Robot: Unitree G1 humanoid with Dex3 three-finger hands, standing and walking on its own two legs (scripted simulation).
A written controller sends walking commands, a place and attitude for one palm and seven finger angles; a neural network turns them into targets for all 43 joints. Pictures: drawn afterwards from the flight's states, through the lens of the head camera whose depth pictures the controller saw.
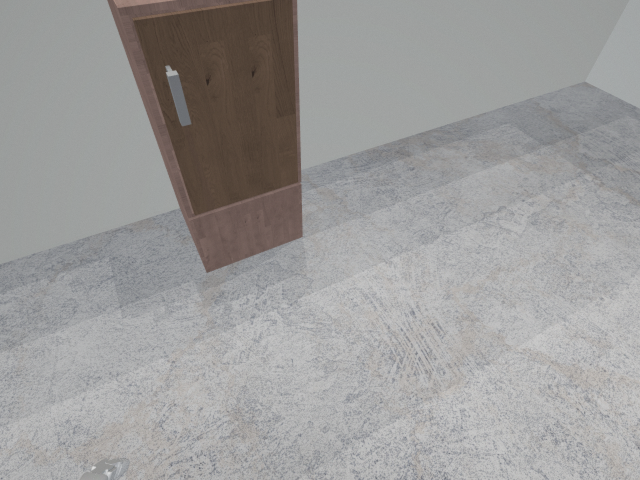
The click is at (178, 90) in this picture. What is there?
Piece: cupboard door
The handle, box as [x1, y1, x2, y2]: [165, 65, 190, 125]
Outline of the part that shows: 165,66 167,71 167,78 179,120 182,125 189,124 190,120 178,74 175,70 172,71 168,65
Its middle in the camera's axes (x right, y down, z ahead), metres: -0.36 -0.35 +0.96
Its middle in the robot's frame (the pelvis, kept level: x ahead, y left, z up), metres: +0.94 +0.41 -0.01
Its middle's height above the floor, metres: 0.76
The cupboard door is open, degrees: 0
